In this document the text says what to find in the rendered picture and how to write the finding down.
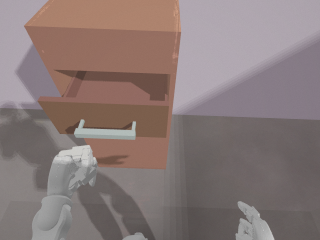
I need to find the handle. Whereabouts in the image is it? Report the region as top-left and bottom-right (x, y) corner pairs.
(74, 119), (136, 140)

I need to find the left robot hand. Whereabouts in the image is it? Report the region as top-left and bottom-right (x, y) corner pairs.
(47, 145), (98, 199)

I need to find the drawer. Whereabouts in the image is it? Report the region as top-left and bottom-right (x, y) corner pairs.
(38, 70), (169, 138)

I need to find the right robot hand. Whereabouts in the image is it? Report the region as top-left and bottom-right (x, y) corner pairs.
(235, 201), (275, 240)

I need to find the robot left forearm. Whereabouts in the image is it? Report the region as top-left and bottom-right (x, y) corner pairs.
(31, 195), (73, 240)

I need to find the cabinet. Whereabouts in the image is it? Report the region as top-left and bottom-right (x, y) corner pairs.
(24, 0), (181, 170)

